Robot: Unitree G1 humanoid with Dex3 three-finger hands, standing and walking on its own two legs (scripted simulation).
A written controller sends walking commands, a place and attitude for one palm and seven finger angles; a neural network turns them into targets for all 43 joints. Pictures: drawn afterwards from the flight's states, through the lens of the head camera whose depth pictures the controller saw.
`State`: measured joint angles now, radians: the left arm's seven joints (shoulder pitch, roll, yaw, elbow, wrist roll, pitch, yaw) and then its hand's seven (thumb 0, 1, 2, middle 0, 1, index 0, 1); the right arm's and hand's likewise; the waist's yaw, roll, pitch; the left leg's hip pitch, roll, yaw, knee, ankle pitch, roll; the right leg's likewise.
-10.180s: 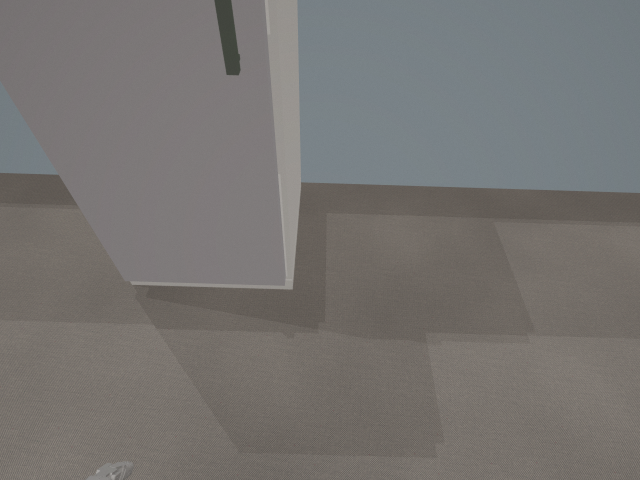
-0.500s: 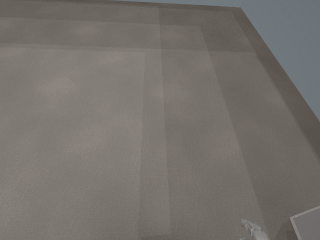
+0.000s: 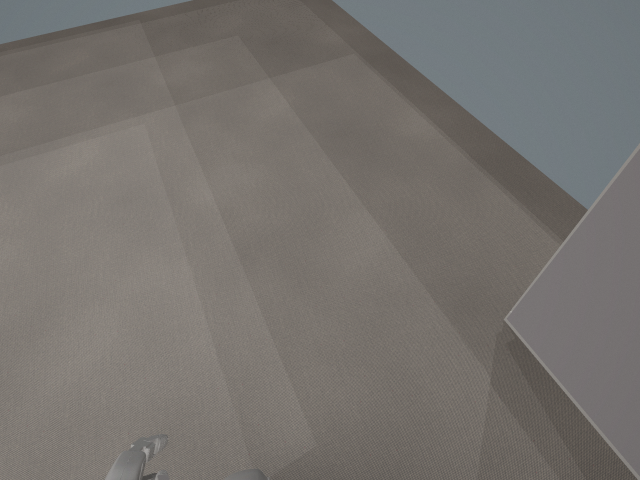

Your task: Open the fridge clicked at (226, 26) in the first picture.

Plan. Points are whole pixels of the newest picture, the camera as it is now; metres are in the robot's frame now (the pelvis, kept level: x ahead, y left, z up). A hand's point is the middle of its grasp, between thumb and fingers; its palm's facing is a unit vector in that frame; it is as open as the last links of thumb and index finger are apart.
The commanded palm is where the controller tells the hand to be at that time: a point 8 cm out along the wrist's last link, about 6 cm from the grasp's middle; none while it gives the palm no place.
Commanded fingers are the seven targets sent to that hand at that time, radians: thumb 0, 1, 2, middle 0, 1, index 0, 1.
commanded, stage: turn to face it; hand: right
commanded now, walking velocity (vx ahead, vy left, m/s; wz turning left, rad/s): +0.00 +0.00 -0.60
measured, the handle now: out of the picture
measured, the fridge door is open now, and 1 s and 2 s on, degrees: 0 0 0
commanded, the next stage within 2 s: take the last steps up to it in 1.64 s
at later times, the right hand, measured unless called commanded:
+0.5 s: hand out of the picture +0.08 -0.20 -0.12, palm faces +0.28 +0.92 -0.29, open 7.4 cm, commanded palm none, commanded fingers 0.00 -0.90 -0.90 0.20 0.30 0.20 0.30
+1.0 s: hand out of the picture -0.15 -0.19 -0.18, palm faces +0.61 +0.75 -0.26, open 7.4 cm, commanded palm none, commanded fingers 0.00 -0.90 -0.90 0.20 0.30 0.20 0.30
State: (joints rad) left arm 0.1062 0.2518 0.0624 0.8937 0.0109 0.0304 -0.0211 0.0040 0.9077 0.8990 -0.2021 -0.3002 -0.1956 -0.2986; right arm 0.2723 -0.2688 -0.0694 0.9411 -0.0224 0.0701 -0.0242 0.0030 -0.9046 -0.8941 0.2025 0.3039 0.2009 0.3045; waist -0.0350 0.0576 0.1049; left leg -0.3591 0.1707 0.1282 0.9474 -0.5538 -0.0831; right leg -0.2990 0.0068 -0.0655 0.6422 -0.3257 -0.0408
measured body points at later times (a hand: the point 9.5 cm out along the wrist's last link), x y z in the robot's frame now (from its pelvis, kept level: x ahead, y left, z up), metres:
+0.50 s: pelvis +0.00 +0.03 +0.01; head +0.03 +0.05 +0.45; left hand +0.10 +0.27 -0.15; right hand +0.07 -0.25 -0.10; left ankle +0.04 +0.15 -0.73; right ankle +0.00 -0.10 -0.72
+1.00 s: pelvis -0.04 +0.01 +0.00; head -0.03 -0.04 +0.45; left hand +0.21 +0.16 -0.11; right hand -0.18 -0.23 -0.16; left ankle +0.03 +0.15 -0.67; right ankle -0.09 -0.07 -0.72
